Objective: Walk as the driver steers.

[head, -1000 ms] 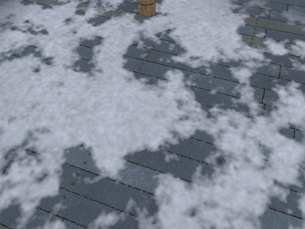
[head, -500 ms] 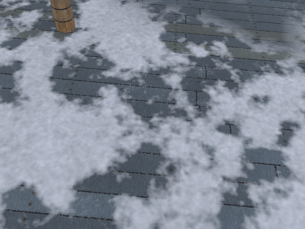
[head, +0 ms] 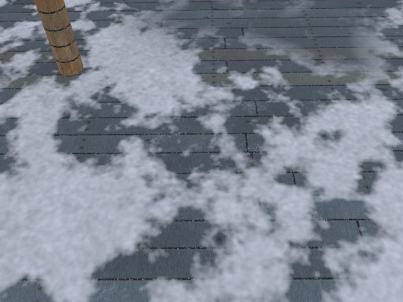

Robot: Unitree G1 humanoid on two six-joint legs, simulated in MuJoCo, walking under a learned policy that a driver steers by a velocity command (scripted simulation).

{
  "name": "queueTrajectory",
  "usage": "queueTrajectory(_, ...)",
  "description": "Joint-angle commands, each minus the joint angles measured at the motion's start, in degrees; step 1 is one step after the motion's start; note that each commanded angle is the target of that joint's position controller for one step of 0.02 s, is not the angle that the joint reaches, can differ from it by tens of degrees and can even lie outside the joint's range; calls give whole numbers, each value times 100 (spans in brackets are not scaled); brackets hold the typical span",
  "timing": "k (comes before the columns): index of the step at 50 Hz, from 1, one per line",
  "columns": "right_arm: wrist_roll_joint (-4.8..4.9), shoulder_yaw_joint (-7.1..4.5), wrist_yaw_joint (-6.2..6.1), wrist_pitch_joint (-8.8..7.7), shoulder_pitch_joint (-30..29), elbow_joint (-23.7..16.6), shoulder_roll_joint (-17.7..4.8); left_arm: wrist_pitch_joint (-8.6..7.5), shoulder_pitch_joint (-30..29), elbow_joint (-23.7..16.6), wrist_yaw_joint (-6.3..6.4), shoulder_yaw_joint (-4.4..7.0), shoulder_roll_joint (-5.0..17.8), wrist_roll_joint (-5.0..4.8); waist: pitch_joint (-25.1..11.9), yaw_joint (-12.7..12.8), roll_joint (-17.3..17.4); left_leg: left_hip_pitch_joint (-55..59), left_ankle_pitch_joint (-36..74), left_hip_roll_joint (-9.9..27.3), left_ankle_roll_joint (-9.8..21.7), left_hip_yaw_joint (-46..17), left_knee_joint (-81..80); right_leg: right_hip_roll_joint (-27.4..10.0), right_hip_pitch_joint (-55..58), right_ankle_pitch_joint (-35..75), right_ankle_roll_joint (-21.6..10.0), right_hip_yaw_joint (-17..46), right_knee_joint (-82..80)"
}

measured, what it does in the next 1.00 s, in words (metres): walks ahead: right foot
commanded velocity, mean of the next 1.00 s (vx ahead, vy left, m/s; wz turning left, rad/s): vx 0.36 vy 0.00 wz -0.01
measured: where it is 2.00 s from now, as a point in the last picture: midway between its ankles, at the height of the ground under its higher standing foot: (197, 191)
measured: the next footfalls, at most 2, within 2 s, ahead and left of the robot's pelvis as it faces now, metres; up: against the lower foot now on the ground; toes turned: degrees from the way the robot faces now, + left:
right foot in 0.76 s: +0.44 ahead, -0.09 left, +0.00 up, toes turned -1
left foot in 1.28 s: +0.74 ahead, +0.15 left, +0.00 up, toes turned +3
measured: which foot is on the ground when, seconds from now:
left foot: down 0.00-0.78, up 0.80-1.00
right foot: down 0.00-0.28, up 0.30-0.74, down 0.76-1.00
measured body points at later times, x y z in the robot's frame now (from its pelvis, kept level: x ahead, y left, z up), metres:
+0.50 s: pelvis +0.10 +0.04 +0.01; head +0.12 +0.07 +0.46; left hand +0.26 +0.31 -0.10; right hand +0.07 -0.22 -0.11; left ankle +0.03 +0.12 -0.74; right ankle +0.17 -0.13 -0.66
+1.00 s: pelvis +0.39 -0.01 +0.01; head +0.41 -0.01 +0.46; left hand +0.44 +0.26 -0.12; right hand +0.51 -0.29 -0.11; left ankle +0.45 +0.16 -0.66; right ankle +0.40 -0.09 -0.74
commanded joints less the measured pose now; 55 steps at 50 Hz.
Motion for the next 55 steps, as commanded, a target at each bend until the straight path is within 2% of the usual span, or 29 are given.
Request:
queueTrajectory(1, 13, -145, -42, -38, -8, -161, -609, -102, -47, -221, 29, 153, 717, -7, -86, 26, -350, 136, 862, 73, 37, -23, -242, -453, -184, 1075, -259, 477, -652)
queueTrajectory(2, 17, -149, -48, -33, -6, -119, -610, -107, -43, -187, 31, 149, 716, -10, -83, 28, -303, 154, 875, 74, 30, -25, -250, -440, -185, 1074, -259, 467, -646)
queueTrajectory(4, 66, -156, -59, -15, 74, 0, -566, -75, 163, -53, 50, 205, 857, -66, -125, 110, -429, -50, -300, -218, 59, 324, 102, -417, -132, -567, -417, 567, -834)
queueTrajectory(7, 200, -159, -31, -152, -311, -227, -504, -104, 528, 36, 59, 311, 1229, -133, 548, 362, -1109, -1270, -1137, -283, 285, 422, 1278, -1424, -276, -3074, -1145, 2219, -1844)
queueTrajectory(8, 249, -173, 1, -241, -379, -285, -530, -170, 551, 59, 70, 313, 1221, -146, 730, 363, -1185, -1482, -1208, -124, 432, 208, 1552, -1665, -348, -2995, -1304, 2596, -1991)
queueTrajectory(10, 297, -189, 97, -402, -245, -270, -541, -274, 391, 35, 65, 293, 1110, -177, 712, 218, -1165, -1610, -1445, 102, 699, 39, 1411, -1770, -100, -2314, -1298, 2515, -1920)
queueTrajectory(12, 272, -218, 182, -513, 423, 54, -516, -260, -160, -85, 35, 278, 1056, -269, 403, -230, -888, 1, -332, -71, 812, 343, 42, -1261, -689, -1461, -947, 1572, -1589)
queueTrajectory(13, 203, -274, 192, -513, 929, 331, -563, -253, -250, -115, 29, 252, 939, -228, 167, -413, -699, 941, 259, -243, 700, 392, -142, -902, -1085, -1018, -756, 1088, -1103)
queueTrajectory(14, 149, -348, 178, -508, 1543, 500, -795, -283, -363, -196, 17, 160, 612, -166, -47, -593, 24, 1649, -131, 358, 808, -551, -581, -445, -1620, -564, -456, 431, 157)
queueTrajectory(15, 155, -507, 201, -527, 1999, 522, -1537, -376, -395, -463, 36, 112, 394, -178, -162, -612, 1672, 2237, -1058, 1658, 1533, -2983, -1618, 272, -2741, -962, -67, -331, 1954)
queueTrajectory(16, 61, -391, 222, -574, 1792, 420, -1250, -471, -400, -459, 53, 203, 739, -302, 40, -534, 1333, 2033, -1650, 2117, 1960, -4007, -1994, 121, -3331, -1621, -112, 213, 3038)
queueTrajectory(17, 82, -298, 196, -609, 1382, 280, -946, -539, -238, -377, 13, 237, 845, -384, 397, -295, 850, 1934, -1811, 1994, 1830, -3526, -1957, -215, -3695, -1122, -258, 403, 3471)
queueTrajectory(19, 116, -230, 200, -611, 1038, 128, -803, -598, -193, -245, -32, 253, 822, -282, 493, -150, 443, 1846, -1053, 1579, 1441, -2491, -2014, -565, -3800, -106, -389, 219, 3327)
queueTrajectory(21, 73, -144, 204, -567, 1154, 150, -618, -585, -305, -249, -105, 266, 733, -194, 368, -137, 502, 1699, 229, 1261, 1234, -1685, -2085, -705, -3425, 510, -339, 59, 2928)
queueTrajectory(24, 69, -134, 138, -494, 1433, 229, -687, -533, -608, -348, -168, 220, 532, -155, 275, -193, 403, 1701, 1746, 1047, 1263, -965, -2105, -637, -3357, 1022, -107, -230, 2290)
queueTrajectory(27, 77, -128, 53, -435, 1469, 214, -775, -541, -1204, -560, -212, 122, 362, -180, 441, -312, 403, 1244, 1909, 854, 1183, -475, -2269, -498, -2912, 1741, 23, -425, 1136)
queueTrajectory(33, 164, -168, 21, -383, 1800, 351, -845, -625, -1981, -870, -380, 76, 479, -242, 757, -352, 461, 1581, 2151, 1198, 1203, -326, -2222, -310, -2561, 2016, -213, -468, 41)
queueTrajectory(36, 152, -255, 2, -320, 1632, 296, -1046, -646, -1450, -784, -386, 209, 820, -214, 158, 132, 676, 2059, 4659, 1303, 1039, -203, -1264, 13, -1613, 1489, -525, -634, -32)
queueTrajectory(37, 125, -262, -5, -265, 1526, 265, -1061, -630, -633, -554, -341, 327, 1029, -220, -384, 590, 722, 1961, 5573, 1154, 932, -38, -326, 196, -576, 1486, -704, -773, -86)
queueTrajectory(38, 86, -226, -20, -240, 1457, 185, -992, -595, 433, -251, -264, 440, 1263, -210, -1051, 1068, 674, 1081, 5206, 948, 758, 49, 951, -84, 1092, 1587, -930, -463, 61)
queueTrajectory(39, 22, -52, 27, -308, 1994, 17, -381, -563, 1320, -77, -209, 562, 1805, -42, -2114, 961, -514, -1135, 2548, 210, 456, 191, 3256, -1672, 3562, 861, -1706, 1845, 133)
queueTrajectory(40, 142, 42, 82, -456, 2209, 155, -132, -544, 1420, 46, -238, 463, 1499, -108, -2860, 839, -1415, -2180, -1551, -535, 365, -478, 4622, -2448, 4068, -339, -2182, 4167, -1054)
queueTrajectory(41, 323, -151, 119, -579, 1514, -65, -783, -541, 934, 31, -238, 343, 1144, -171, -1765, 863, -1057, -2833, -1411, -147, 479, -736, 5049, -2171, 3219, -883, -1814, 3634, -1388)
queueTrajectory(42, 411, -181, 117, -639, 959, -260, -904, -547, 473, -31, -222, 283, 965, -167, -939, 710, -721, -2934, -923, 145, 560, -513, 4911, -1964, 2221, -592, -1589, 2727, -1547)
queueTrajectory(43, 327, -189, 74, -636, 681, -299, -811, -582, 102, -33, -254, 225, 814, -118, -381, 481, -165, -2693, -473, 403, 566, -376, 4497, -1683, 1207, 125, -1412, 2027, -1786)
queueTrajectory(45, 193, -213, 48, -512, 973, -226, -617, -675, -168, -20, -293, 188, 649, -20, -243, 93, -387, -1970, -88, 697, 514, -444, 4024, -1360, 259, 1062, -1363, 1307, -2020)
queueTrajectory(47, 185, -190, 25, -379, 1100, -229, -409, -724, -187, 94, -294, 209, 743, -58, -156, -89, -408, -1857, -21, 784, 397, -377, 3717, -1324, -226, 914, -1485, 1031, -2344)
queueTrajectory(51, 78, -192, 22, -364, 161, -601, -485, -734, 193, 307, -167, 252, 980, -84, 214, 101, -289, -2499, 1199, 833, 163, -265, 2338, -1168, -201, 1411, -1436, 489, -2531)
queueTrajectory(55, 120, -85, 129, -462, -726, -851, -277, -673, 688, 483, -99, 275, 1192, -151, 231, 461, -225, -2111, 2289, 498, 166, 66, 803, -1027, 36, 1605, -1214, 66, -2460)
